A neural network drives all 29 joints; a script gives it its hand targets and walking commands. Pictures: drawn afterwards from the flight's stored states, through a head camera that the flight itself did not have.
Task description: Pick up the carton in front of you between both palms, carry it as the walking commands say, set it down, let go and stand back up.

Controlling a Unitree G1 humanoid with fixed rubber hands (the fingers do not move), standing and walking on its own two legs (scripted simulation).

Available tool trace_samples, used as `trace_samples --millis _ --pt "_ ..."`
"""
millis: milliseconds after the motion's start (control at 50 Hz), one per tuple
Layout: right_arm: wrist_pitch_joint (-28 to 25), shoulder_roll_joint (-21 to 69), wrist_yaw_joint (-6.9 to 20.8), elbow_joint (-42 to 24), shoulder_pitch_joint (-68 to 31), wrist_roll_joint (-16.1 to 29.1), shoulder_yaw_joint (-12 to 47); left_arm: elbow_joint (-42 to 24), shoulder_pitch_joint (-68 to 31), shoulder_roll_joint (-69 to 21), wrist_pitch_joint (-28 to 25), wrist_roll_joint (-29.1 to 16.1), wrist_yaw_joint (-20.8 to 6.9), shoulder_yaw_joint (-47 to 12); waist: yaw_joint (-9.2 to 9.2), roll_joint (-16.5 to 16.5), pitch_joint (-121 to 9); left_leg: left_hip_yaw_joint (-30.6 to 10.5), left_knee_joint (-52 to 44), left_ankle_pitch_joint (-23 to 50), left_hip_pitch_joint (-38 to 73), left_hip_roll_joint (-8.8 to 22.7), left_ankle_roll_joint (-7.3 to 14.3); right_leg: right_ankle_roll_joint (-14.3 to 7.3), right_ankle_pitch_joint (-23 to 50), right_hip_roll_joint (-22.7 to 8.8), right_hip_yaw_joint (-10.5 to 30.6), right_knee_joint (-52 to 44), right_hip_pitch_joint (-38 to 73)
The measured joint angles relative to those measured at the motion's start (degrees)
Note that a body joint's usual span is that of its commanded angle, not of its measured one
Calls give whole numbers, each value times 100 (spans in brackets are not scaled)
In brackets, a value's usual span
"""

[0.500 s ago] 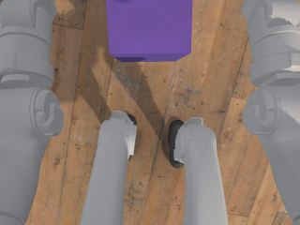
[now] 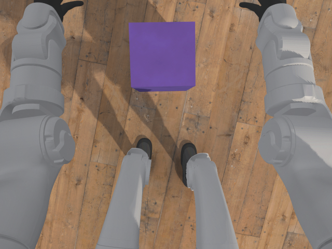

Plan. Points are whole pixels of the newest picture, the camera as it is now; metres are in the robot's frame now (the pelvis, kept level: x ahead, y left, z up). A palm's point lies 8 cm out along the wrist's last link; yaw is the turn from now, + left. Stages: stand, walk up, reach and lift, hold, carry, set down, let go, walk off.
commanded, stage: let go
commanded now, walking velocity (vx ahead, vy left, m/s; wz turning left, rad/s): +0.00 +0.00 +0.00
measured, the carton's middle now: (162, 62) +0.54 +0.04 -0.50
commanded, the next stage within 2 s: stand in 1.40 s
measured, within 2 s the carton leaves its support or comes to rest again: neither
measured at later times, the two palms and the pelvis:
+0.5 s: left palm (4, 78) +0.40 +0.25 +0.00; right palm (317, 85) +0.42 -0.19 +0.00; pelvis +0.06 +0.01 +0.11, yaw +0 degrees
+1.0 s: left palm out of the picture +0.25 +0.23 +0.09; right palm out of the picture +0.26 -0.24 +0.08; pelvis +0.09 -0.01 +0.16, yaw +1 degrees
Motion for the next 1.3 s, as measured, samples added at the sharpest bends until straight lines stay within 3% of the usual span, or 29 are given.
trace_samples --millis 100,220,340,620,880,1060,1300 --pt "-37 200 5 -238 476 -316 -82 -173 430 -109 -62 345 -124 53 -41 13 -21 -30 -655 193 546 17 14 4 208 -8 16 -683 558" --pt "-134 554 -31 -1041 1903 -518 50 -816 1749 -298 -190 613 -283 -162 -100 34 -37 -36 -1458 354 1469 32 56 11 393 -26 65 -1523 1492" --pt "-458 694 40 -1565 3373 -392 285 -1349 3203 -498 -463 457 -334 -445 -83 78 -131 -29 -2148 469 2451 19 90 20 511 -70 116 -2216 2473" --pt "-1140 799 326 -1914 6048 -282 714 -1847 5970 -827 -1112 99 -315 -1063 -118 168 -368 -94 -3259 628 4690 7 76 -38 642 -138 113 -3278 4693" --pt "-1277 607 583 -2610 8357 2 1195 -2688 8325 -853 -1180 -68 -262 -1655 -191 187 161 -149 -4238 646 7488 75 30 -147 663 -135 78 -4248 7486" --pt "-900 520 719 -2910 9027 37 1349 -2950 8859 -797 -771 -10 -293 -1784 -268 119 387 -156 -4547 569 8783 111 8 -200 585 -125 57 -4547 8777" --pt "-524 525 767 -3013 8982 12 1393 -2996 8749 -813 -396 93 -297 -1768 -284 100 624 -106 -4486 444 9256 117 26 -192 481 -131 65 -4507 9252"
